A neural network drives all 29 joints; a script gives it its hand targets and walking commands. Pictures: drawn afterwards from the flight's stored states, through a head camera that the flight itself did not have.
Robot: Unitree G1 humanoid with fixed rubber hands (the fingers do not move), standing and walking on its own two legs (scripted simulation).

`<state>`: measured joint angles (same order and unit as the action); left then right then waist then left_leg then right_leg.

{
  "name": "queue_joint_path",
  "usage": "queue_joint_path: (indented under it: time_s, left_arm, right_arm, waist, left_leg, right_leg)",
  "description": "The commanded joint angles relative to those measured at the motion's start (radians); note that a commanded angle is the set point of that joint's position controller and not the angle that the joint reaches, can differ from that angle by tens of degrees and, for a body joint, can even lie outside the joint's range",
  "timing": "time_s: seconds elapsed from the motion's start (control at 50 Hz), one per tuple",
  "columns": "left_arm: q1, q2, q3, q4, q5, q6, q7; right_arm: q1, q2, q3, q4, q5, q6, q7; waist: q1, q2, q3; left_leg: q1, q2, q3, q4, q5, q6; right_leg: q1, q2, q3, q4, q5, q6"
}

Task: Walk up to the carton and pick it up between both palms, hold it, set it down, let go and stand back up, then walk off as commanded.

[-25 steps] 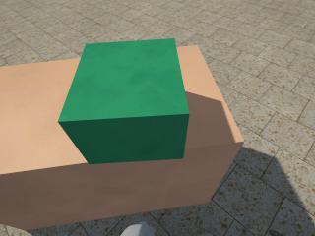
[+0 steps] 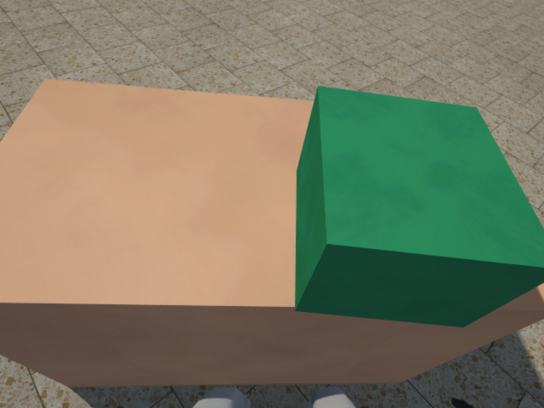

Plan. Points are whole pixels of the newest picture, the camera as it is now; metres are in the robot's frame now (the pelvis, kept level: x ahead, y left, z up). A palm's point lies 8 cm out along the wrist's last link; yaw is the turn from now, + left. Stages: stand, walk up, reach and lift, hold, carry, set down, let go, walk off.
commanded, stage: walk up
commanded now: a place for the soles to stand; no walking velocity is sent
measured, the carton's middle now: (389, 204) +0.42 -0.17 +0.07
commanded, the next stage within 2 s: none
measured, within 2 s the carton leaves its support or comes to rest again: neither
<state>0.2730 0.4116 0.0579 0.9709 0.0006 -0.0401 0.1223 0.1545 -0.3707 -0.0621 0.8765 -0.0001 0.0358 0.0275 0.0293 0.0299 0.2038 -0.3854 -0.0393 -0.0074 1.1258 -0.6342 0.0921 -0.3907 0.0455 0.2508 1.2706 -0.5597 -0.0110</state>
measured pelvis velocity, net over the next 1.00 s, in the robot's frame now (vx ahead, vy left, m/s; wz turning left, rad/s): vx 0.00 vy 0.17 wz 0.08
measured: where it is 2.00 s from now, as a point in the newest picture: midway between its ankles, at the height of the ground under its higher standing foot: outside the picture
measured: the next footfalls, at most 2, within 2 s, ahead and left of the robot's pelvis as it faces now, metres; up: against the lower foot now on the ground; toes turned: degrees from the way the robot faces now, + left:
right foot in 0.18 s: +0.08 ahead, -0.09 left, -0.01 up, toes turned +11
left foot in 0.32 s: +0.08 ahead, +0.27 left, +0.00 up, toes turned -2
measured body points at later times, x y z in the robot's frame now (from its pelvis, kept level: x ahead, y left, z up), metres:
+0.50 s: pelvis +0.02 +0.15 +0.03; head +0.11 +0.28 +0.45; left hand +0.05 +0.46 -0.18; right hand +0.14 -0.16 -0.02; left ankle -0.01 +0.22 -0.66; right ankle +0.02 -0.05 -0.60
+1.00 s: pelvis +0.00 +0.17 +0.02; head +0.05 +0.26 +0.45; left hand +0.05 +0.49 -0.17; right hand +0.12 -0.14 -0.04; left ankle +0.04 +0.27 -0.67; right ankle +0.03 +0.00 -0.61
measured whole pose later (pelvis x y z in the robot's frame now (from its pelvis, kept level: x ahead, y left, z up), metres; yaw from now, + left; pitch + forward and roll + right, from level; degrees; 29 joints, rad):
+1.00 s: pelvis +0.00 +0.17 +0.02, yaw +5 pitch -9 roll -3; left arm 0.12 0.49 0.06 0.91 0.00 0.13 0.00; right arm 0.17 -0.28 -0.07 0.86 0.00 -0.02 -0.12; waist 0.06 -0.17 0.30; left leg -0.38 -0.06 -0.10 1.00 -0.47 0.02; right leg -0.43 0.16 0.18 1.27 -0.46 -0.04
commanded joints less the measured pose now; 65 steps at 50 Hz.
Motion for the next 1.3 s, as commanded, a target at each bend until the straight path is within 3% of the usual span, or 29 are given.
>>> queue_joint_path:
  time_s: [0.0, 0.04, 0.06, 0.08, 0.1, 0.12, 0.16, 0.18, 0.2, 0.22, 0.26, 0.3, 0.34, 0.38, 0.56, 0.6, 0.62, 0.64, 0.66, 0.68, 0.7, 0.72, 0.76, 0.78, 0.82, 0.9, 1.02, 1.2, 1.28]
  left_arm:
    - [0.239, 0.212, 0.052, 0.058, 0.015, 0.064, -0.023]
    - [0.472, 0.223, 0.078, 0.112, 0.044, 0.065, -0.027]
    - [0.679, 0.281, 0.122, 0.147, 0.050, 0.067, -0.014]
    - [0.827, 0.325, 0.154, 0.164, 0.039, 0.045, 0.006]
    - [0.739, 0.301, 0.171, 0.143, 0.022, 0.044, 0.022]
    - [0.388, 0.208, 0.108, 0.015, 0.052, 0.045, 0.010]
    - [-0.264, 0.172, 0.075, -0.212, 0.097, 0.086, -0.046]
    - [-0.529, 0.242, 0.072, -0.330, 0.104, 0.075, -0.054]
    - [-0.539, 0.265, 0.078, -0.318, 0.089, 0.066, -0.052]
    - [-0.432, 0.217, 0.067, -0.276, 0.073, 0.066, -0.052]
    - [-0.121, 0.179, 0.057, -0.222, 0.072, 0.104, -0.088]
    - [0.115, 0.154, 0.044, -0.165, 0.066, 0.122, -0.106]
    - [0.099, 0.220, 0.045, -0.141, 0.103, 0.136, -0.107]
    - [-0.040, 0.285, 0.066, -0.128, 0.097, 0.136, -0.104]
    - [0.016, 0.213, 0.048, -0.118, 0.104, 0.134, -0.131]
    - [0.196, 0.232, 0.071, -0.075, 0.114, 0.130, -0.122]
    - [0.420, 0.293, 0.109, -0.012, 0.107, 0.129, -0.114]
    - [0.466, 0.272, 0.123, -0.011, 0.082, 0.123, -0.109]
    - [0.266, 0.267, 0.129, -0.057, 0.064, 0.122, -0.095]
    - [-0.047, 0.192, 0.072, -0.168, 0.078, 0.123, -0.093]
    - [-0.276, 0.164, 0.055, -0.233, 0.083, 0.137, -0.103]
    - [-0.442, 0.229, 0.057, -0.300, 0.091, 0.141, -0.099]
    - [-0.440, 0.150, 0.037, -0.287, 0.077, 0.117, -0.095]
    - [-0.318, 0.135, 0.031, -0.272, 0.072, 0.126, -0.105]
    - [-0.094, 0.203, 0.052, -0.197, 0.055, 0.140, -0.108]
    - [-0.057, 0.256, 0.075, -0.131, 0.082, 0.164, -0.135]
    - [-0.086, 0.277, 0.085, -0.150, 0.089, 0.150, -0.141]
    - [-0.182, 0.282, 0.110, -0.216, 0.092, 0.140, -0.161]
    - [-0.074, 0.293, 0.132, -0.191, 0.078, 0.123, -0.185]
  right_arm:
    - [-0.025, -0.313, -0.102, 0.001, 0.007, -0.069, -0.087]
    - [-0.218, -0.298, -0.126, -0.047, 0.026, -0.046, -0.097]
    - [-0.431, -0.308, -0.143, -0.103, 0.020, -0.042, -0.102]
    - [-0.546, -0.291, -0.151, -0.151, 0.031, -0.043, -0.112]
    - [-0.460, -0.224, -0.127, -0.164, 0.053, -0.041, -0.120]
    - [-0.278, -0.175, -0.078, -0.150, 0.045, -0.051, -0.139]
    - [0.165, -0.252, -0.096, -0.015, 0.030, -0.096, -0.163]
    - [0.408, -0.320, -0.118, 0.011, 0.045, -0.101, -0.160]
    - [0.402, -0.317, -0.124, 0.008, 0.042, -0.087, -0.145]
    - [0.384, -0.248, -0.118, 0.016, 0.027, -0.079, -0.138]
    - [0.370, -0.323, -0.135, 0.034, 0.025, -0.075, -0.184]
    - [0.233, -0.314, -0.127, -0.001, -0.016, -0.065, -0.188]
    - [0.140, -0.385, -0.146, -0.031, 0.011, -0.068, -0.175]
    - [0.121, -0.390, -0.149, -0.053, 0.015, -0.078, -0.180]
    - [0.156, -0.307, -0.151, -0.036, 0.027, -0.073, -0.195]
    - [0.043, -0.311, -0.160, -0.062, 0.033, -0.065, -0.192]
    - [-0.154, -0.320, -0.177, -0.126, 0.033, -0.059, -0.189]
    - [-0.203, -0.281, -0.149, -0.141, 0.038, -0.062, -0.185]
    - [-0.124, -0.199, -0.111, -0.150, 0.039, -0.067, -0.180]
    - [-0.030, -0.195, -0.076, -0.122, 0.030, -0.076, -0.195]
    - [0.127, -0.231, -0.079, -0.081, 0.026, -0.083, -0.185]
    - [0.327, -0.283, -0.102, -0.034, 0.035, -0.087, -0.172]
    - [0.444, -0.298, -0.123, 0.011, -0.006, -0.085, -0.173]
    - [0.386, -0.341, -0.132, 0.004, -0.010, -0.086, -0.177]
    - [0.248, -0.337, -0.113, -0.037, -0.015, -0.075, -0.188]
    - [-0.007, -0.377, -0.125, -0.065, -0.030, -0.080, -0.169]
    - [0.152, -0.339, -0.131, -0.035, -0.010, -0.096, -0.169]
    - [0.096, -0.416, -0.150, -0.083, -0.028, -0.102, -0.180]
    - [-0.060, -0.423, -0.144, -0.113, -0.033, -0.101, -0.186]
  waist:
    - [0.048, 0.353, 0.064]
    - [0.161, 0.521, 0.078]
    - [0.334, 0.426, -0.009]
    - [0.502, 0.113, -0.081]
    - [0.554, -0.621, -0.231]
    - [0.290, -0.661, -0.282]
    - [-0.106, -0.281, -0.194]
    - [-0.299, -0.316, -0.163]
    - [-0.301, -0.290, -0.153]
    - [-0.277, -0.141, -0.175]
    - [-0.152, 0.131, -0.314]
    - [0.012, 0.162, -0.353]
    - [-0.034, 0.338, -0.330]
    - [-0.087, 0.337, -0.315]
    - [-0.046, 0.388, -0.107]
    - [0.063, 0.362, -0.181]
    - [0.257, 0.269, -0.233]
    - [0.369, -0.051, -0.317]
    - [0.312, -0.537, -0.393]
    - [0.133, -0.340, -0.301]
    - [-0.035, -0.101, -0.185]
    - [-0.168, -0.223, -0.124]
    - [-0.256, -0.092, -0.014]
    - [-0.174, 0.102, -0.083]
    - [-0.036, -0.002, -0.207]
    - [-0.014, 0.098, -0.080]
    - [-0.054, 0.196, -0.149]
    - [-0.053, 0.314, -0.146]
    - [0.041, 0.376, -0.183]
  left_leg:
    - [-0.024, 0.059, -0.093, -0.892, 1.421, -0.863]
    - [-0.038, -0.120, 0.146, -0.856, 1.778, -1.051]
    - [-0.100, -0.163, 0.183, -0.403, 1.973, -0.987]
    - [-0.060, -0.284, 0.228, 0.339, 1.840, -0.856]
    - [-0.364, -0.162, 0.000, 1.006, 0.364, -0.450]
    - [-0.481, -0.035, -0.219, 0.783, -0.414, -0.151]
    - [0.223, 0.181, -0.586, 0.280, -0.421, 0.131]
    - [0.312, 0.248, -0.638, 0.043, -0.427, 0.119]
    - [0.308, 0.240, -0.490, -0.298, -0.237, 0.063]
    - [0.332, 0.230, -0.349, -0.747, 0.227, -0.040]
    - [0.692, 0.206, -0.369, -0.765, 0.790, -0.298]
    - [0.702, 0.197, -0.292, -0.625, 0.936, -0.341]
    - [0.531, 0.319, -0.408, -0.519, 1.405, -0.334]
    - [0.482, 0.299, -0.444, -0.544, 1.081, -0.286]
    - [0.395, 0.011, -0.123, -0.582, 1.344, -0.667]
    - [0.361, -0.026, -0.048, -0.460, 1.595, -0.749]
    - [0.223, -0.119, 0.074, -0.030, 1.698, -0.759]
    - [0.069, -0.176, 0.082, 0.404, 1.278, -0.560]
    - [-0.345, -0.165, -0.070, 0.699, -0.233, -0.319]
    - [-0.231, -0.003, -0.311, 0.456, -0.381, -0.116]
    - [0.189, 0.135, -0.463, 0.106, -0.281, 0.021]
    - [0.432, 0.177, -0.464, -0.149, -0.261, 0.082]
    - [0.422, 0.264, -0.505, -0.717, 0.083, -0.023]
    - [0.462, 0.318, -0.617, -0.718, 0.469, -0.132]
    - [0.441, 0.321, -0.568, -0.587, 0.873, -0.181]
    - [0.072, 0.344, -0.674, -0.831, -0.140, -0.158]
    - [0.321, 0.270, -0.578, -0.646, 0.325, -0.169]
    - [0.152, 0.463, -0.585, -0.579, 0.388, 0.199]
    - [-0.057, 0.448, -0.451, -0.465, 0.548, 0.161]
  right_leg:
    - [0.008, 0.182, -0.109, 0.030, -0.049, -0.008]
    - [0.249, 0.202, -0.321, -0.322, -0.180, 0.013]
    - [0.435, 0.090, -0.345, -0.528, -0.143, -0.067]
    - [0.527, -0.046, -0.516, -1.032, 0.060, -0.167]
    - [0.769, -0.251, -0.036, -0.960, 0.659, -0.315]
    - [0.725, -0.229, 0.176, -0.714, 0.764, -0.271]
    - [-0.176, -0.228, 0.100, -0.575, 0.758, -0.155]
    - [-0.381, -0.240, 0.128, -0.511, 0.875, -0.130]
    - [-0.343, -0.179, 0.090, -0.478, 0.826, -0.128]
    - [-0.140, -0.095, 0.044, -0.345, 0.704, -0.068]
    - [-0.291, 0.099, 0.037, -0.101, 0.063, 0.005]
    - [-0.297, 0.109, 0.081, -0.052, -0.106, -0.036]
    - [-0.322, 0.115, 0.098, 0.060, -0.051, 0.013]
    - [-0.314, 0.088, 0.109, 0.060, -0.024, 0.025]
    - [-0.159, 0.173, -0.197, -0.259, -0.020, -0.013]
    - [0.040, 0.162, -0.321, -0.488, -0.029, -0.031]
    - [0.280, 0.078, -0.386, -0.743, 0.071, -0.133]
    - [0.481, -0.024, -0.365, -0.928, 0.500, -0.231]
    - [0.769, -0.205, 0.043, -0.730, 0.914, -0.351]
    - [0.398, -0.288, 0.308, -0.635, 0.943, -0.337]
    - [-0.158, -0.298, 0.328, -0.609, 0.867, -0.265]
    - [-0.490, -0.233, 0.349, -0.584, 0.824, -0.220]
    - [-0.519, 0.047, 0.113, -0.285, 0.364, -0.035]
    - [-0.523, 0.201, 0.060, -0.100, -0.006, -0.009]
    - [-0.384, 0.165, 0.102, -0.028, 0.006, -0.001]
    - [-0.309, 0.114, 0.131, 0.099, 0.131, 0.001]
    - [-0.384, 0.061, 0.092, 0.059, 0.143, 0.021]
    - [-0.339, -0.055, 0.000, 0.089, -0.006, 0.022]
    - [-0.046, -0.141, -0.042, -0.244, -0.081, -0.036]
